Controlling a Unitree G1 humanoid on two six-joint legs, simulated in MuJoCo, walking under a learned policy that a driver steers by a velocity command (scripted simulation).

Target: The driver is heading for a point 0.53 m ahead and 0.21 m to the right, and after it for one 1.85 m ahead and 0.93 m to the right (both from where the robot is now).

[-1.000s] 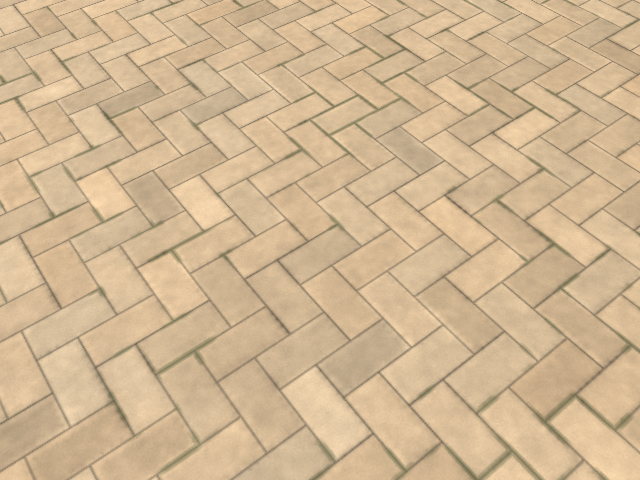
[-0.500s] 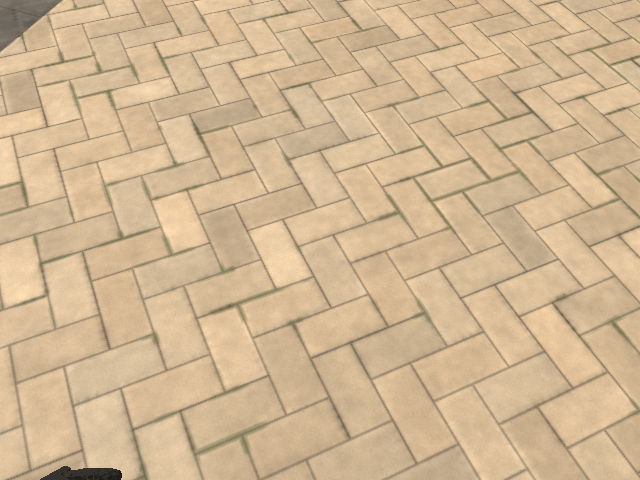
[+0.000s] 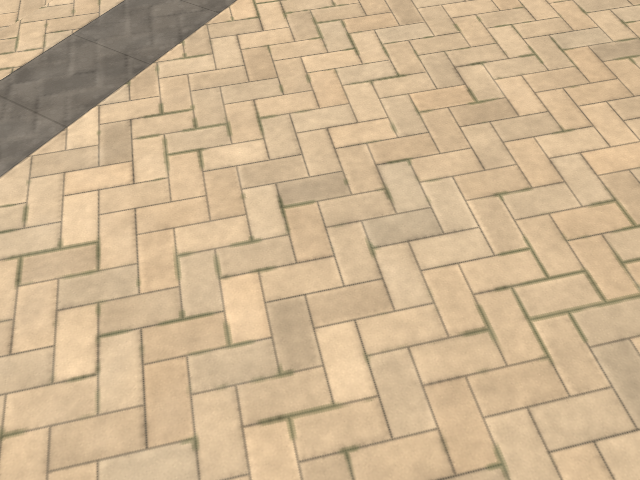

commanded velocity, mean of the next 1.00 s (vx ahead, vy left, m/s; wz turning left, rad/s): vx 0.49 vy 0.00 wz -0.38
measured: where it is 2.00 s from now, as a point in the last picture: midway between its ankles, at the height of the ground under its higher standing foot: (412, 400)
